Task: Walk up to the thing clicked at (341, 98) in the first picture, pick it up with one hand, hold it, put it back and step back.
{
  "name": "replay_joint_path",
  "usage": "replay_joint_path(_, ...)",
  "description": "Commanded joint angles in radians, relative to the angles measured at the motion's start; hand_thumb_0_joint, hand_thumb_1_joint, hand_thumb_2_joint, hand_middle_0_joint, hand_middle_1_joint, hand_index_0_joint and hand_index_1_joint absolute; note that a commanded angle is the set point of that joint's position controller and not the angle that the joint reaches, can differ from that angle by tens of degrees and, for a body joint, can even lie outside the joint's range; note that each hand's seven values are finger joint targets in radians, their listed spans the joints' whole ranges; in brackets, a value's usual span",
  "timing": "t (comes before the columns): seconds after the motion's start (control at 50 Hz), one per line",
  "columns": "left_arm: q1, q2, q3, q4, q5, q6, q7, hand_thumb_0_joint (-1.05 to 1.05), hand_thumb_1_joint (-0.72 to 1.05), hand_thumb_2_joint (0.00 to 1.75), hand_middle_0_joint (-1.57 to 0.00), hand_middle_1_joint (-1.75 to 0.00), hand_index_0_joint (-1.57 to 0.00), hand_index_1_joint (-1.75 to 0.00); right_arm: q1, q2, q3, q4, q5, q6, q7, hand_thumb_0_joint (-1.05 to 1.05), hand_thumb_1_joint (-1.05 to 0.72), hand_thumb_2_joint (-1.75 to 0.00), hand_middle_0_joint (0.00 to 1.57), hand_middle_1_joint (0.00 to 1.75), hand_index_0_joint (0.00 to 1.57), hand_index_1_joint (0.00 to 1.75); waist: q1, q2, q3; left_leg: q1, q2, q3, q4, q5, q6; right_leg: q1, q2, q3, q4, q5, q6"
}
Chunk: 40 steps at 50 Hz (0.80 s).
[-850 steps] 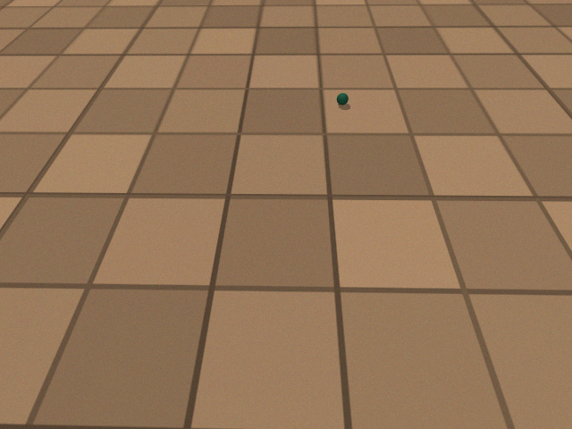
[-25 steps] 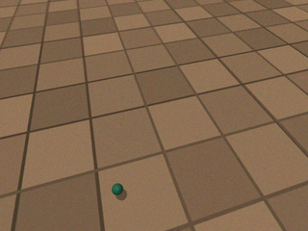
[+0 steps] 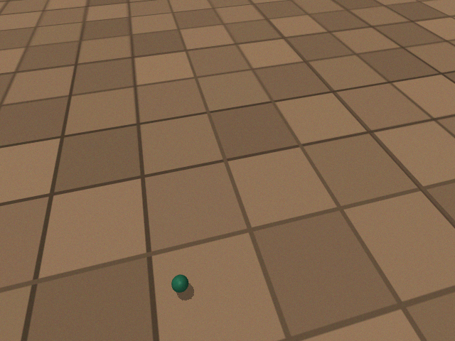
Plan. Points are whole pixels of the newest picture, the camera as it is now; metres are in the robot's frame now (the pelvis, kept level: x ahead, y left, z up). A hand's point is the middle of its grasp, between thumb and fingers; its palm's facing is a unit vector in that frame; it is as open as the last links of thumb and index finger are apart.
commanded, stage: walk up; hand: left
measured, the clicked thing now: (180, 283) +0.48 +0.23 -0.74
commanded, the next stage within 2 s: none
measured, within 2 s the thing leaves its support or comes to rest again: neither
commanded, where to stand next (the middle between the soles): +0.09 -0.01 m, yaw +0 degrees
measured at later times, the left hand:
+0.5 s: hand (114, 337) +0.17 +0.25 -0.16, palm faces -0.02 -0.94 -0.34, open 7.4 cm
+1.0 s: hand out of the picture +0.15 +0.26 -0.15, palm faces +0.01 -0.95 -0.32, open 7.4 cm
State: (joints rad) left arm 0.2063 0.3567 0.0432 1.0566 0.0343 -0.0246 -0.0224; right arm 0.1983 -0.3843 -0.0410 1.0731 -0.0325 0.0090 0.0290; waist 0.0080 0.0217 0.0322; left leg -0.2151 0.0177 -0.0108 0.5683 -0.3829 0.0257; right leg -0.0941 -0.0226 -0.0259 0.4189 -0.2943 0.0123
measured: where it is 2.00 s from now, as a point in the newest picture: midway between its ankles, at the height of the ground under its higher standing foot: outside the picture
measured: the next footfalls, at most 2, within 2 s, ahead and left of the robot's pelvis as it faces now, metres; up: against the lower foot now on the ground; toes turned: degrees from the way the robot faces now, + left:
right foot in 0.36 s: +0.16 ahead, -0.12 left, +0.00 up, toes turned +0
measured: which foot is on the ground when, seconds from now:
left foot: down 0.00-1.00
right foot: down 0.00-0.08, up 0.10-0.34, down 0.36-1.00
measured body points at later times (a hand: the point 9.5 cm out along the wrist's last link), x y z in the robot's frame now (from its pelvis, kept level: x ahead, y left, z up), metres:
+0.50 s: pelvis +0.06 +0.01 -0.01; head +0.09 +0.00 +0.44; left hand +0.17 +0.30 -0.13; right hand +0.13 -0.30 -0.14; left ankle +0.02 +0.12 -0.74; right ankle +0.12 -0.12 -0.74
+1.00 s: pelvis +0.06 +0.01 +0.01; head +0.08 +0.01 +0.46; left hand +0.15 +0.31 -0.12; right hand +0.16 -0.30 -0.12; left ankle +0.02 +0.12 -0.74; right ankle +0.12 -0.12 -0.74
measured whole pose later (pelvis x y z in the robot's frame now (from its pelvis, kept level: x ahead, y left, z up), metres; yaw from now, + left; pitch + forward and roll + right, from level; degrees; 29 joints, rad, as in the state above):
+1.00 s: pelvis +0.06 +0.01 +0.01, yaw +1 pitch -3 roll +0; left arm 0.06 0.35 0.01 1.12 0.00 0.01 -0.02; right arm 0.08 -0.35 -0.01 1.09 0.00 -0.01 0.00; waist 0.00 -0.01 0.08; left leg -0.02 -0.02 0.00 0.30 -0.24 0.01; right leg -0.19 -0.02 -0.01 0.34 -0.10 0.01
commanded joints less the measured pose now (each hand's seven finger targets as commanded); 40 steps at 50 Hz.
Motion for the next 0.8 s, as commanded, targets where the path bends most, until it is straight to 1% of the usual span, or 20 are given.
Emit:
replay_joint_path(0.0, -0.097, 0.279, 0.057, -0.131, -0.006, -0.016, 0.018, 0.0, 0.9, 0.9, -0.2, -0.3, -0.2, -0.3, 0.032, -0.155, -0.048, -0.1, 0.002, -0.055, -0.006, 0.0, -0.9, -0.9, 0.2, 0.3, 0.2, 0.3, -0.051, -0.155, 0.011, -0.004, 0.022, 0.002, -0.163, 0.071, 0.008, -0.019, -0.235, 0.164, -0.027, 0.259, -0.175)
replay_joint_path(0.02, -0.123, 0.225, 0.042, -0.152, -0.015, -0.009, 0.015, 0.0, 0.9, 0.9, -0.2, -0.3, -0.2, -0.3, 0.096, -0.197, -0.068, -0.079, -0.005, -0.062, -0.012, 0.0, -0.9, -0.9, 0.2, 0.3, 0.2, 0.3, -0.081, -0.024, -0.021, 0.151, 0.065, -0.106, -0.252, 0.268, 0.017, -0.128, -0.119, 0.042, 0.147, 0.282, -0.095)
replay_joint_path(0.04, -0.102, 0.163, 0.025, -0.166, -0.026, -0.005, 0.017, 0.0, 0.9, 0.9, -0.2, -0.3, -0.2, -0.3, 0.125, -0.282, -0.094, -0.083, -0.008, -0.067, -0.016, 0.0, -0.9, -0.9, 0.2, 0.3, 0.2, 0.3, -0.079, 0.174, -0.033, 0.28, 0.225, -0.349, -0.322, 0.367, 0.085, -0.31, 0.031, -0.063, 0.363, 0.017, -0.029)
replay_joint_path(0.06, -0.08, 0.199, 0.036, -0.152, -0.021, 0.003, 0.026, 0.0, 0.9, 0.9, -0.2, -0.3, -0.2, -0.3, 0.133, -0.319, -0.099, -0.097, 0.001, -0.069, -0.016, 0.0, -0.9, -0.9, 0.2, 0.3, 0.2, 0.3, -0.071, 0.159, -0.01, 0.299, 0.32, -0.448, -0.29, 0.471, 0.195, -0.387, 0.049, 0.036, 0.446, -0.296, -0.034)
replay_joint_path(0.08, -0.066, 0.214, 0.038, -0.146, -0.023, 0.002, 0.032, 0.0, 0.9, 0.9, -0.2, -0.3, -0.2, -0.3, 0.135, -0.296, -0.098, -0.107, 0.007, -0.068, -0.022, 0.0, -0.9, -0.9, 0.2, 0.3, 0.2, 0.3, -0.052, 0.098, 0.009, 0.261, 0.331, -0.413, -0.256, 0.599, 0.245, -0.395, 0.021, 0.084, 0.531, -0.3, -0.038)
replay_joint_path(0.12, -0.027, 0.202, 0.037, -0.153, -0.033, 0.002, 0.029, 0.0, 0.9, 0.9, -0.2, -0.3, -0.2, -0.3, 0.103, -0.253, -0.083, -0.146, 0.01, -0.071, -0.034, 0.0, -0.9, -0.9, 0.2, 0.3, 0.2, 0.3, -0.025, 0.084, 0.007, 0.291, 0.274, -0.265, -0.207, 0.788, 0.205, -0.405, 0.001, 0.116, 0.546, -0.25, -0.056)
replay_joint_path(0.18, -0.013, 0.186, 0.033, -0.155, -0.035, 0.007, 0.021, 0.0, 0.9, 0.9, -0.2, -0.3, -0.2, -0.3, 0.076, -0.221, -0.071, -0.175, 0.013, -0.065, -0.046, 0.0, -0.9, -0.9, 0.2, 0.3, 0.2, 0.3, -0.019, 0.121, -0.001, 0.276, 0.216, -0.157, -0.177, 0.88, 0.162, -0.348, -0.003, 0.074, 0.398, -0.139, -0.041)
replay_joint_path(0.28, -0.016, 0.168, 0.034, -0.132, -0.024, 0.016, 0.033, 0.0, 0.9, 0.9, -0.2, -0.3, -0.2, -0.3, 0.013, -0.208, -0.056, -0.21, 0.031, -0.037, -0.054, 0.0, -0.9, -0.9, 0.2, 0.3, 0.2, 0.3, -0.007, 0.098, -0.026, 0.059, 0.161, -0.075, -0.061, 0.779, 0.115, -0.068, 0.02, -0.014, 0.135, 0.082, -0.049)
replay_joint_path(0.3, 0.013, 0.173, 0.038, -0.115, -0.026, 0.014, 0.035, 0.0, 0.9, 0.9, -0.2, -0.3, -0.2, -0.3, -0.011, -0.196, -0.048, -0.217, 0.043, -0.031, -0.053, 0.0, -0.9, -0.9, 0.2, 0.3, 0.2, 0.3, 0.02, 0.072, -0.04, -0.004, 0.141, -0.076, -0.025, 0.683, 0.087, 0.03, 0.013, 0.002, 0.057, 0.2, -0.06)
replay_joint_path(0.32, 0.018, 0.214, 0.044, -0.115, -0.022, 0.008, 0.038, 0.0, 0.9, 0.9, -0.2, -0.3, -0.2, -0.3, -0.011, -0.163, -0.034, -0.22, 0.054, -0.028, -0.052, 0.0, -0.9, -0.9, 0.2, 0.3, 0.2, 0.3, 0.032, 0.0, -0.06, -0.046, 0.098, -0.063, 0.023, 0.557, 0.044, 0.097, -0.043, 0.062, 0.002, 0.37, -0.081)
replay_joint_path(0.34, 0.008, 0.262, 0.054, -0.124, -0.019, 0.002, 0.042, 0.0, 0.9, 0.9, -0.2, -0.3, -0.2, -0.3, 0.006, -0.133, -0.022, -0.221, 0.059, -0.023, -0.05, 0.0, -0.9, -0.9, 0.2, 0.3, 0.2, 0.3, 0.032, -0.127, -0.092, -0.067, 0.024, -0.043, 0.113, 0.31, 0.004, 0.094, -0.185, 0.234, -0.045, 0.464, -0.13)
replay_joint_path(0.36, -0.07, 0.277, 0.042, -0.146, -0.031, 0.0, 0.039, 0.0, 0.9, 0.9, -0.2, -0.3, -0.2, -0.3, 0.054, -0.131, -0.025, -0.195, 0.05, -0.005, -0.054, 0.0, -0.9, -0.9, 0.2, 0.3, 0.2, 0.3, -0.009, -0.142, -0.084, 0.005, -0.033, -0.028, 0.161, -0.106, -0.008, -0.07, -0.326, 0.376, -0.105, 0.345, -0.236)
replay_joint_path(0.38, -0.139, 0.291, 0.038, -0.163, -0.023, 0.004, 0.038, 0.0, 0.9, 0.9, -0.2, -0.3, -0.2, -0.3, 0.09, -0.156, -0.036, -0.157, 0.04, 0.005, -0.059, 0.0, -0.9, -0.9, 0.2, 0.3, 0.2, 0.3, -0.024, -0.18, -0.041, 0.067, -0.014, -0.045, 0.204, -0.228, -0.007, -0.183, -0.345, 0.418, -0.103, 0.253, -0.268)
replay_joint_path(0.42, -0.176, 0.249, 0.028, -0.162, -0.023, 0.009, 0.036, 0.0, 0.9, 0.9, -0.2, -0.3, -0.2, -0.3, 0.094, -0.163, -0.031, -0.126, 0.038, -0.004, -0.052, 0.0, -0.9, -0.9, 0.2, 0.3, 0.2, 0.3, -0.037, -0.185, -0.012, 0.053, 0.0, -0.057, 0.089, -0.153, -0.006, -0.186, -0.276, 0.311, -0.065, 0.292, -0.216)
replay_joint_path(0.46, -0.179, 0.226, 0.022, -0.148, -0.029, 0.014, 0.033, 0.0, 0.9, 0.9, -0.2, -0.3, -0.2, -0.3, 0.095, -0.163, -0.027, -0.095, 0.036, -0.023, -0.047, 0.0, -0.9, -0.9, 0.2, 0.3, 0.2, 0.3, -0.048, -0.171, -0.052, 0.126, 0.032, -0.077, -0.158, 0.152, -0.01, -0.157, -0.205, 0.211, -0.005, 0.38, -0.13)
replay_joint_path(0.48, -0.172, 0.198, 0.018, -0.143, -0.037, 0.015, 0.029, 0.0, 0.9, 0.9, -0.2, -0.3, -0.2, -0.3, 0.06, -0.185, -0.029, -0.1, 0.024, -0.032, -0.047, 0.0, -0.9, -0.9, 0.2, 0.3, 0.2, 0.3, -0.026, -0.104, -0.078, 0.126, 0.086, -0.151, -0.225, 0.267, 0.004, -0.127, -0.152, 0.163, 0.044, 0.41, -0.086)
replay_joint_path(0.5, -0.167, 0.183, 0.016, -0.131, -0.043, 0.021, 0.025, 0.0, 0.9, 0.9, -0.2, -0.3, -0.2, -0.3, -0.013, -0.21, -0.029, -0.114, 0.018, -0.041, -0.047, 0.0, -0.9, -0.9, 0.2, 0.3, 0.2, 0.3, -0.001, -0.078, -0.056, 0.052, 0.145, -0.209, -0.25, 0.285, 0.032, -0.093, -0.092, 0.127, 0.026, 0.309, -0.052)
replay_joint_path(0.52, -0.168, 0.203, 0.024, -0.109, -0.042, 0.021, 0.025, 0.0, 0.9, 0.9, -0.2, -0.3, -0.2, -0.3, -0.066, -0.222, -0.026, -0.108, 0.029, -0.045, -0.041, 0.0, -0.9, -0.9, 0.2, 0.3, 0.2, 0.3, 0.019, -0.061, -0.036, 0.012, 0.134, -0.163, -0.204, 0.313, 0.036, -0.022, -0.085, 0.112, -0.011, 0.249, -0.05)
replay_joint_path(0.62, -0.201, 0.187, 0.013, -0.077, -0.042, 0.007, 0.024, 0.0, 0.9, 0.9, -0.2, -0.3, -0.2, -0.3, -0.074, -0.186, -0.012, -0.071, 0.033, -0.048, -0.044, 0.0, -0.9, -0.9, 0.2, 0.3, 0.2, 0.3, -0.003, 0.012, -0.107, 0.117, 0.103, -0.087, -0.238, 0.519, 0.0, 0.046, -0.106, 0.101, -0.022, 0.456, -0.064)
replay_joint_path(0.78, -0.206, 0.177, 0.004, -0.025, -0.036, 0.013, 0.022, 0.0, 0.9, 0.9, -0.2, -0.3, -0.2, -0.3, -0.133, -0.179, -0.012, -0.052, 0.029, -0.042, -0.043, 0.0, -0.9, -0.9, 0.2, 0.3, 0.2, 0.3, -0.002, 0.011, -0.096, 0.126, 0.11, -0.072, -0.3, 0.437, -0.003, 0.047, -0.098, 0.087, -0.069, 0.381, -0.045)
